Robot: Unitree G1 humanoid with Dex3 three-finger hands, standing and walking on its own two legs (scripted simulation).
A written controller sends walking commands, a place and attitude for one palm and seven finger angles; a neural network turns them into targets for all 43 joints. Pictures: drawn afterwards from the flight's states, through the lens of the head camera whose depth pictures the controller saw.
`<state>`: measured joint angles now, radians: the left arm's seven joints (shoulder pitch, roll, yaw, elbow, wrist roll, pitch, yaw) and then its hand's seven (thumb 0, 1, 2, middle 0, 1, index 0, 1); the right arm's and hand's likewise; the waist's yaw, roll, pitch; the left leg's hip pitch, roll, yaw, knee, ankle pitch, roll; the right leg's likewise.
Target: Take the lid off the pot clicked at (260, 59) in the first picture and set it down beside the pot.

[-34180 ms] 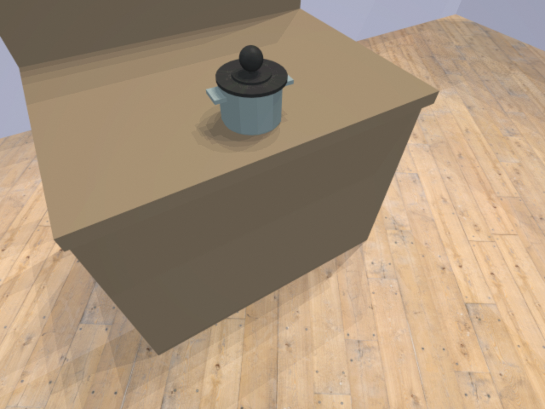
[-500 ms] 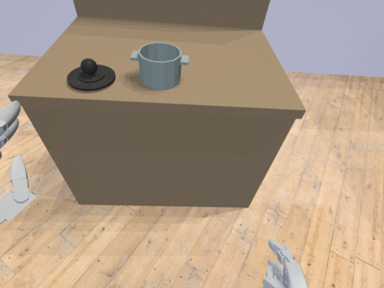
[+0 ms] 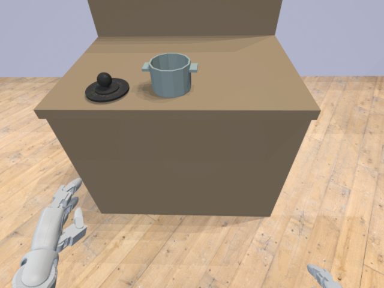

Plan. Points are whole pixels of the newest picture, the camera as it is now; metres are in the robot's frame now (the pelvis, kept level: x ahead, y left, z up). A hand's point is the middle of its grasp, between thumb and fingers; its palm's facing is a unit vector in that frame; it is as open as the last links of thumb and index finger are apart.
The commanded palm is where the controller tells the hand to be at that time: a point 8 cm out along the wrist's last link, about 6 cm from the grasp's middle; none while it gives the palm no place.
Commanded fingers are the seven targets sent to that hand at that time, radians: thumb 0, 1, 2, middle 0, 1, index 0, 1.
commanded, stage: stop stepping back and stand still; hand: left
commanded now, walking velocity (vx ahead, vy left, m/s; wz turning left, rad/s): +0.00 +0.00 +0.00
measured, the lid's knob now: (104, 79) +0.78 +0.35 +0.07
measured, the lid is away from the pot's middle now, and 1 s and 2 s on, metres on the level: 0.24 0.24 0.24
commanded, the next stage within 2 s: let the arm hang, fingers relaxed in 0.38 s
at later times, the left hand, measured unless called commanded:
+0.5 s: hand out of the picture -0.02 +0.20 -0.15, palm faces +0.04 -0.96 -0.27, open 7.3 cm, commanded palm none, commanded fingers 0.00 0.90 0.90 -0.20 -0.30 -0.20 -0.30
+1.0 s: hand out of the picture +0.01 +0.16 -0.15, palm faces +0.05 -0.98 -0.19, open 7.3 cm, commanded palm none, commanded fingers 0.00 0.90 0.90 -0.20 -0.30 -0.20 -0.30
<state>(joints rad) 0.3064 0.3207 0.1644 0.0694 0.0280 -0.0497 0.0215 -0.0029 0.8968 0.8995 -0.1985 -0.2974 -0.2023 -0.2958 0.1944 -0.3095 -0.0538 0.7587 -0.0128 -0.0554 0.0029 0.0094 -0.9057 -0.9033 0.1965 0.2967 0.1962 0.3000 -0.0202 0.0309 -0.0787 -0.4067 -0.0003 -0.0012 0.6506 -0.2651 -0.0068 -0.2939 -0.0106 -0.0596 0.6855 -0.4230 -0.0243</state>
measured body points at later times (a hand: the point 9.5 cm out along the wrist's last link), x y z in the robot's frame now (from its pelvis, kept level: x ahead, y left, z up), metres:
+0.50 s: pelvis +0.00 +0.00 +0.02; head +0.03 -0.02 +0.47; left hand -0.02 +0.25 -0.13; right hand +0.00 -0.22 -0.15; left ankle +0.02 +0.12 -0.72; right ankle -0.03 -0.10 -0.72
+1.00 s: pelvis +0.01 -0.01 +0.02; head +0.03 -0.01 +0.47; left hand +0.01 +0.21 -0.14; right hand -0.02 -0.21 -0.15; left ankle +0.02 +0.12 -0.72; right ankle -0.03 -0.10 -0.72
